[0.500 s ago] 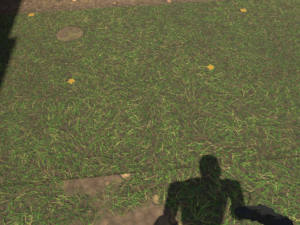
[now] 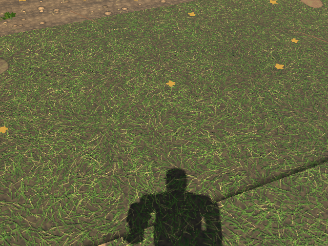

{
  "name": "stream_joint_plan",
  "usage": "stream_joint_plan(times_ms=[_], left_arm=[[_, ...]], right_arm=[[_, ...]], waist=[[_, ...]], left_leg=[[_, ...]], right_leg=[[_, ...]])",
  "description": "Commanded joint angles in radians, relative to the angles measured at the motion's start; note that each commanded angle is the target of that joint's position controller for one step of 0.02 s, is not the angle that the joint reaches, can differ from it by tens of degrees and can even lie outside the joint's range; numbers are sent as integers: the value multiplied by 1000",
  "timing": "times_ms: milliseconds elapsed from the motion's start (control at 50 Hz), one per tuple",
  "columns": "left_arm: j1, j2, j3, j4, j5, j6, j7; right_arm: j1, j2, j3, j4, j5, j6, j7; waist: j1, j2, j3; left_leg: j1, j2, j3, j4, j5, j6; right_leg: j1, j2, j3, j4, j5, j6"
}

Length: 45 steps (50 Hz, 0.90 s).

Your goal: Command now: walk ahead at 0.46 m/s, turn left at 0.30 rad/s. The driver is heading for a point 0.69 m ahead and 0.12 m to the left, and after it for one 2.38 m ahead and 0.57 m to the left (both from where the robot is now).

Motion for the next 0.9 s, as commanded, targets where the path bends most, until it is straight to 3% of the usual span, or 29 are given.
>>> stream_joint_plan(times_ms=[20,80,100,120,140,160,180,200,220,240,300,340,380,440,480,580,620,660,680,700,720,740,760,780,800,820,860,880,900], left_arm=[[-218,55,30,-134,-15,-18,3],[-264,69,57,-142,-26,-34,10],[-195,96,75,-123,-39,-47,17],[-39,151,104,-80,-60,-64,29],[200,233,124,-23,-44,-79,45],[440,228,115,42,-34,-80,56],[435,173,131,67,-8,-82,71],[315,150,128,56,-29,-86,74],[227,85,108,43,-43,-83,77],[201,52,100,46,-45,-80,75],[197,28,99,52,-14,-93,72],[241,24,100,93,16,-97,65],[283,22,95,132,29,-98,55],[310,48,84,162,25,-101,37],[347,81,80,187,36,-98,24],[490,140,87,257,16,-92,35],[486,169,99,256,12,-82,52],[464,206,111,252,13,-68,61],[482,204,110,255,31,-69,56],[555,100,78,240,63,-74,40],[455,103,74,187,38,-90,-2],[242,93,69,129,-16,-97,-28],[137,121,75,105,-26,-101,-15],[175,152,89,110,-10,-97,4],[220,117,84,119,8,-92,18],[242,37,68,127,20,-77,26],[230,31,72,123,21,-52,25],[204,26,68,110,22,-43,19],[229,-1,52,111,43,-40,6]], right_arm=[[111,-157,-47,15,1,0,-2],[67,-188,-83,10,12,18,-17],[4,-195,-90,-11,3,19,-22],[-50,-185,-92,-38,-4,11,-23],[-40,-96,-69,-90,-1,1,-27],[29,1,-33,-119,6,-12,-17],[-147,-115,-79,-111,24,-8,-11],[-189,-128,-91,-98,25,1,-27],[-145,-119,-96,-70,12,8,-43],[-153,-72,-85,-70,-3,12,-44],[-210,-32,-77,-90,5,20,-10],[-277,-38,-71,-109,14,21,18],[-360,-63,-66,-136,16,26,31],[-459,-105,-70,-176,13,25,31],[-501,-121,-74,-204,10,39,29],[-607,-167,-94,-236,5,53,8],[-619,-174,-98,-247,18,44,1],[-506,-216,-118,-218,44,21,-5],[-373,-260,-140,-184,43,1,-22],[-183,-310,-159,-149,30,-4,-52],[47,-323,-150,-89,3,14,-62],[98,-327,-172,-32,-12,-12,-58],[-18,-311,-177,-47,10,-24,-55],[-103,-226,-150,-50,20,-25,-47],[-162,-161,-129,-47,29,-24,-32],[-218,-119,-108,-57,28,-19,-22],[-196,-116,-97,-60,30,-14,-26],[-178,-131,-97,-46,16,-17,-27],[-173,-125,-90,-40,-7,-20,-38]], waist=[[2,118,147],[20,135,117],[79,134,63],[153,114,-70],[212,-67,-332],[232,-250,-511],[281,-72,-139],[224,-47,17],[156,-45,14],[127,-57,22],[108,-59,38],[110,-44,62],[110,-33,75],[101,-45,91],[96,-48,109],[118,-46,149],[106,-72,125],[48,-84,68],[26,-70,-8],[12,90,-206],[-71,152,-342],[-140,53,-123],[-110,16,53],[-32,7,34],[30,29,65],[87,22,99],[92,14,104],[89,38,105],[100,25,95]], left_leg=[[159,288,-288,-136,386,220],[187,313,-301,-73,541,182],[91,286,-266,-9,695,141],[-54,211,-207,146,772,74],[-339,58,-123,509,471,-21],[-632,-37,-68,754,-291,-58],[-813,51,-128,852,-224,-26],[-767,107,-113,852,-122,-6],[-661,147,-114,797,-44,1],[-604,167,-122,762,9,14],[-577,148,-99,717,120,41],[-626,152,-110,640,256,43],[-655,157,-106,543,353,34],[-542,126,-64,417,470,18],[-485,110,-48,443,463,9],[-612,89,-29,328,202,23],[-526,47,28,291,111,35],[-289,-33,98,216,186,65],[-32,-65,77,267,292,107],[449,45,-193,345,455,273],[658,250,-614,68,375,405],[616,276,-622,-14,246,321],[385,282,-537,-24,245,282],[226,268,-470,-27,251,280],[42,266,-405,-48,282,277],[-135,258,-369,-69,288,269],[-240,233,-282,-124,256,249],[-281,218,-246,-124,268,237],[-325,195,-205,-64,250,213]], right_leg=[[-32,37,-34,-157,-150,-6],[157,61,-64,-245,-250,-45],[370,70,-74,-244,-183,-85],[686,48,-51,-174,-105,-154],[1170,-161,149,-126,158,-342],[1472,-425,538,-294,43,-484],[1182,-382,484,-397,-255,-342],[933,-336,345,-459,-394,-282],[814,-297,279,-514,-380,-262],[747,-264,195,-535,-278,-244],[706,-225,34,-593,-140,-226],[720,-224,-44,-608,3,-222],[726,-219,-117,-615,86,-209],[634,-185,-205,-602,165,-190],[605,-191,-230,-594,129,-180],[952,-267,-225,-516,248,-181],[983,-260,-266,-439,455,-167],[904,-238,-317,-254,642,-137],[737,-195,-327,-63,581,-98],[343,-117,-288,237,198,10],[111,80,-185,570,-736,67],[-136,68,2,621,-745,-2],[-162,-9,47,628,-687,-14],[-42,-40,61,590,-639,-35],[67,-68,61,551,-585,-53],[155,-87,69,507,-542,-54],[163,-80,37,400,-453,-43],[162,-82,22,352,-359,-38],[169,-82,38,360,-178,-48]])
Velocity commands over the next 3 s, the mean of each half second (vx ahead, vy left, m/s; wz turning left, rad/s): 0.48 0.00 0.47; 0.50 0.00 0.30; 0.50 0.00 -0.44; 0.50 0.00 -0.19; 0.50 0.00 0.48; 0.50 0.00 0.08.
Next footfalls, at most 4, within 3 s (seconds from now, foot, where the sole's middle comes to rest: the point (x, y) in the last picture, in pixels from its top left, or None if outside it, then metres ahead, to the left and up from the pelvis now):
0.12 right None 0.23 -0.13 -0.78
0.68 left None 0.43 0.17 -0.78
1.28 right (127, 186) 0.89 0.11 -0.94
1.62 left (78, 153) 1.12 0.38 -0.94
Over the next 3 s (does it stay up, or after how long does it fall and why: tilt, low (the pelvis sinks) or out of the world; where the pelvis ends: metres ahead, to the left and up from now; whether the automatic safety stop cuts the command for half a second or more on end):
stays up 1.66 0.36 -0.35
